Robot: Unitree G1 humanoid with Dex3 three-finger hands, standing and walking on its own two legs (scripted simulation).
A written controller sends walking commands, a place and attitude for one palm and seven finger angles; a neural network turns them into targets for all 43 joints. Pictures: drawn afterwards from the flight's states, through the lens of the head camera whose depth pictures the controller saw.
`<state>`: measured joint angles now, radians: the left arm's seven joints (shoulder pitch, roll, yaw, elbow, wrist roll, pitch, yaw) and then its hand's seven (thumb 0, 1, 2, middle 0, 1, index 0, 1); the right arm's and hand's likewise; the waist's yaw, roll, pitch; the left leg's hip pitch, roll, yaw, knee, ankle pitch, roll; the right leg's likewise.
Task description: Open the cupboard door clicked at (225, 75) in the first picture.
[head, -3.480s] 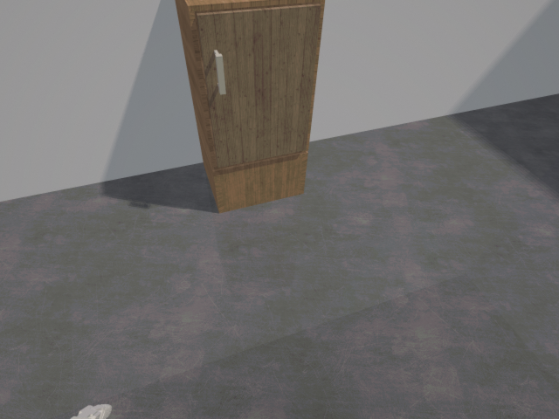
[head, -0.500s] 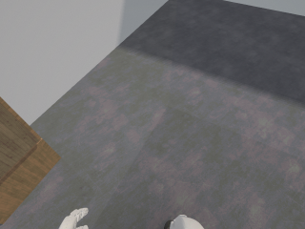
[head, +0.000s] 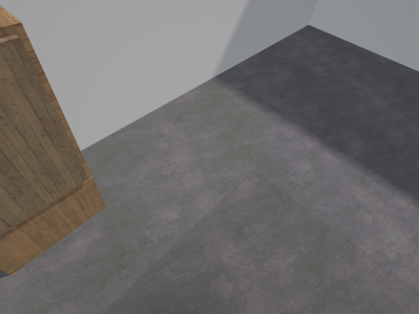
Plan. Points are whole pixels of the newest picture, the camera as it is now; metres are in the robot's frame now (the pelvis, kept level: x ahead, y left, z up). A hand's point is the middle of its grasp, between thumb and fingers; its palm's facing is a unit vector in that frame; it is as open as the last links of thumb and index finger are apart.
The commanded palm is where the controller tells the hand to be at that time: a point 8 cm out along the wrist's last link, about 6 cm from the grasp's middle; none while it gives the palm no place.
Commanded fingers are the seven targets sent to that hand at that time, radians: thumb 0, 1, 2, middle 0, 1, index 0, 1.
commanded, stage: turn to face it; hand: left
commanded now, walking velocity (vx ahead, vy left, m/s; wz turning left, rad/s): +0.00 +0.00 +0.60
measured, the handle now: out of the picture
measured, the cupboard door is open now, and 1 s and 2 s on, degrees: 0 0 0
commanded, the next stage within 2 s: take the last steps up to it in 1.46 s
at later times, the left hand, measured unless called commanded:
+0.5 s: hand out of the picture +0.09 +0.18 -0.13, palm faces +0.27 -0.92 -0.27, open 7.4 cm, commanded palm none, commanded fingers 0.00 0.90 0.90 -0.20 -0.30 -0.20 -0.30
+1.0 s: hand out of the picture -0.14 +0.15 -0.18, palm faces +0.60 -0.76 -0.26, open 7.4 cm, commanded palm none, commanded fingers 0.00 0.90 0.90 -0.20 -0.30 -0.20 -0.30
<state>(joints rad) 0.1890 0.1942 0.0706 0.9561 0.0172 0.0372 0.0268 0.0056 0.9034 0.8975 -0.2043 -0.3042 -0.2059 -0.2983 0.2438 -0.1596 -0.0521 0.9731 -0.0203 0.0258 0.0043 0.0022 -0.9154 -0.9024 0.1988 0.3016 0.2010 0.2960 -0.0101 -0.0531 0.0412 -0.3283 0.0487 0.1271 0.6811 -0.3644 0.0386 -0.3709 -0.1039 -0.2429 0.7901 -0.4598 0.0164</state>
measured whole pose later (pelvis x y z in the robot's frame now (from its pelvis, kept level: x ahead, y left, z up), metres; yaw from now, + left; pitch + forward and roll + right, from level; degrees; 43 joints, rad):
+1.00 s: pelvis -0.02 -0.03 +0.00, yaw +35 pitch +0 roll +0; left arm 0.29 0.27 0.07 0.95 0.02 0.05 0.02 0.01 0.90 0.90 -0.20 -0.30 -0.21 -0.30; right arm 0.11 -0.24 -0.06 0.91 -0.01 0.04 0.03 0.00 -0.91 -0.90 0.20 0.30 0.20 0.30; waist 0.04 -0.06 0.10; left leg -0.30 0.02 0.11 0.64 -0.34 0.02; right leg -0.30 -0.20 -0.23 0.80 -0.47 0.06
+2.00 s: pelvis -0.02 +0.00 +0.02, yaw +50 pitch -1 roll +0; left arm 0.48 0.16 0.04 1.13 0.03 -0.03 0.01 0.01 0.90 0.90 -0.20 -0.30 -0.20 -0.30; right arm 0.20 -0.20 -0.06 1.03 -0.02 0.01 0.02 0.00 -0.91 -0.90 0.20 0.30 0.20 0.30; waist 0.08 -0.02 0.00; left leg -0.29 0.07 0.10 0.59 -0.32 -0.02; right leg -0.09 -0.09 -0.16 0.41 -0.30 0.03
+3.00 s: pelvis +0.14 +0.21 +0.01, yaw +48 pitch -1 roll +0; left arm 0.19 0.17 0.06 1.00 0.03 0.02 0.04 0.00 0.91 0.90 -0.20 -0.30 -0.21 -0.30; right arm 0.11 -0.19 -0.07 0.99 0.00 0.04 -0.03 0.00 -0.92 -0.90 0.20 0.30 0.20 0.30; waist 0.03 0.00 0.09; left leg -0.39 0.02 0.02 0.79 -0.40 -0.05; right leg -0.29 -0.03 -0.12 0.56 -0.24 -0.04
